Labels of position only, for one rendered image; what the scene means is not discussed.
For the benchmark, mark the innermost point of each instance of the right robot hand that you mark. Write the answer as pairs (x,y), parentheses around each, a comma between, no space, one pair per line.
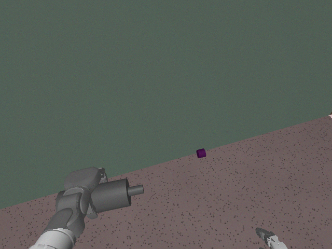
(270,239)

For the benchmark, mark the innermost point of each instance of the left robot hand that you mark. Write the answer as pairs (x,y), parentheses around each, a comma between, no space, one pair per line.
(88,178)

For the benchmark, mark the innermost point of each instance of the left robot arm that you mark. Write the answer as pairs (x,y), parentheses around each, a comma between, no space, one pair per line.
(67,224)

